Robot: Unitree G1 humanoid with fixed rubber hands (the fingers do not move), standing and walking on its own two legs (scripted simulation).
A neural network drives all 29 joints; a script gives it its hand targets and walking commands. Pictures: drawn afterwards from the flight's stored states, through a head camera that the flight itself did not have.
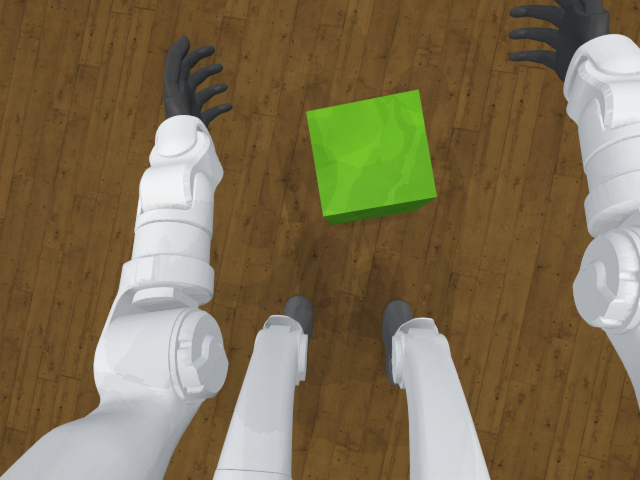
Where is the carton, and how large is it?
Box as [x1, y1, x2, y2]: [306, 89, 436, 224]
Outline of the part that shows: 418,89 306,112 323,216 332,224 416,210 436,196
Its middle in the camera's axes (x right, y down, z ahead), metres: +0.10 -0.17 +0.84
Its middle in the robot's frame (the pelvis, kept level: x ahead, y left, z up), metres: +0.53 -0.02 -0.53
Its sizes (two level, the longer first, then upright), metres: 0.210 0.200 0.250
